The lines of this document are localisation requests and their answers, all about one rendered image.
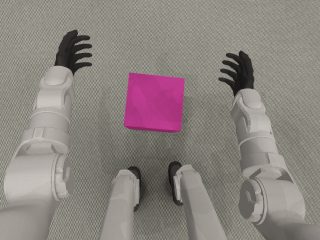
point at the robot right hand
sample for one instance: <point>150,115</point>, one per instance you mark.
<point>243,78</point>

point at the robot right forearm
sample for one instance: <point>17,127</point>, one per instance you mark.
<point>259,153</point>

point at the robot right upper arm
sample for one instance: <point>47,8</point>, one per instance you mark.
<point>276,209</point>

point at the robot left upper arm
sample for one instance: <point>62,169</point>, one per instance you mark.
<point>35,184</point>

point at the carton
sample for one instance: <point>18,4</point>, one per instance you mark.
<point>154,103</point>

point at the robot left hand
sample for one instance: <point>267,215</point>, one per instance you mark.
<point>66,56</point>

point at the left robot foot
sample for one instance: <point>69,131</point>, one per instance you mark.
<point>137,173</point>

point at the robot left forearm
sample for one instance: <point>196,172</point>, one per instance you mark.
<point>48,128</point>

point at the left robot thigh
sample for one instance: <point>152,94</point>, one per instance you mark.
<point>118,218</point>

